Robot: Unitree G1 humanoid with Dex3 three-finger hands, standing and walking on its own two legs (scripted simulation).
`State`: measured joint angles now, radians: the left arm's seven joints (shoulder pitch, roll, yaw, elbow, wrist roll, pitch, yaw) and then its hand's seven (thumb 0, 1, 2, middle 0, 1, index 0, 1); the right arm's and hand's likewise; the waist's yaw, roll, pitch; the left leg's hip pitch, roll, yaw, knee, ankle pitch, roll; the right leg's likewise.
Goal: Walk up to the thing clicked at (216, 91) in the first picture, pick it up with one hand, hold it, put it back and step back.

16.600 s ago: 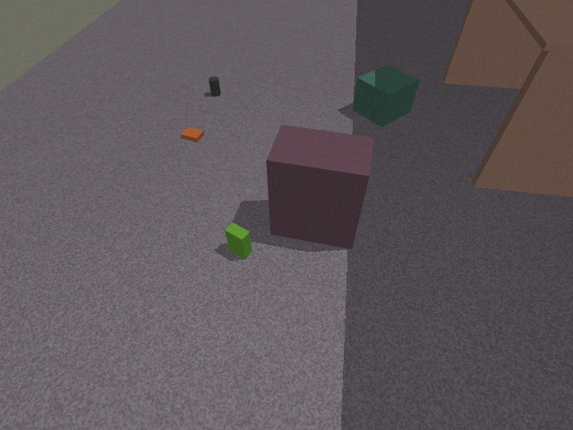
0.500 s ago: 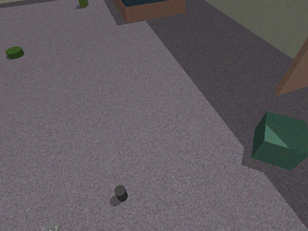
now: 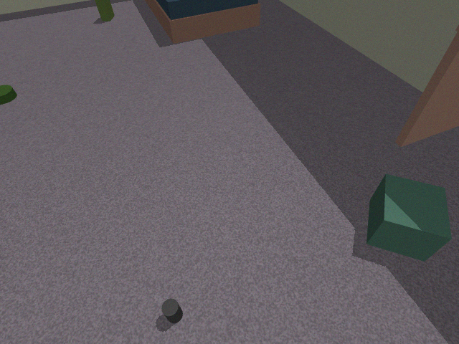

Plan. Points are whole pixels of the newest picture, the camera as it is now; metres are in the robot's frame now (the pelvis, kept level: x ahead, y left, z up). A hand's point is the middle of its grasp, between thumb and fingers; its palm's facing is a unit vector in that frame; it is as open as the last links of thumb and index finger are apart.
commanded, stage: walk up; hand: left
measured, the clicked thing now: (172, 311) +0.37 +0.27 -0.73
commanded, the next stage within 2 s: none
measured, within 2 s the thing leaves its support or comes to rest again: neither
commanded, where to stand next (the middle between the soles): -0.01 +0.00 m, yaw +4 degrees
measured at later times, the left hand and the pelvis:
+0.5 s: hand out of the picture +0.11 +0.23 -0.15, palm faces +0.01 -0.93 -0.36, open 7.4 cm; pelvis +0.03 -0.02 +0.00, yaw +1 degrees
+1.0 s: hand out of the picture +0.12 +0.25 -0.15, palm faces +0.02 -0.92 -0.39, open 7.4 cm; pelvis +0.04 -0.01 +0.00, yaw -1 degrees
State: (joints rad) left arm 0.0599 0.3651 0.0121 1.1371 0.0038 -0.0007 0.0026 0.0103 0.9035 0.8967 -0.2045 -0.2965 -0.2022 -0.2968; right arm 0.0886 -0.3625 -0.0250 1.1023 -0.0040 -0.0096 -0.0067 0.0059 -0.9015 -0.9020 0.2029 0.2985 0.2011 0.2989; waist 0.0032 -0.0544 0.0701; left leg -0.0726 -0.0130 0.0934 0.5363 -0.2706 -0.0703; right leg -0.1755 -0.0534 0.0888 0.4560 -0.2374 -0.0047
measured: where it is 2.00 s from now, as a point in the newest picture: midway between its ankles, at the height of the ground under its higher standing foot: outside the picture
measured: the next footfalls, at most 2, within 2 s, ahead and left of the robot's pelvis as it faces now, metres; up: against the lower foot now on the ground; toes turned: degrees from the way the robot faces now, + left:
none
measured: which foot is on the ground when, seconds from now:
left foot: down 0.00-1.00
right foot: down 0.00-1.00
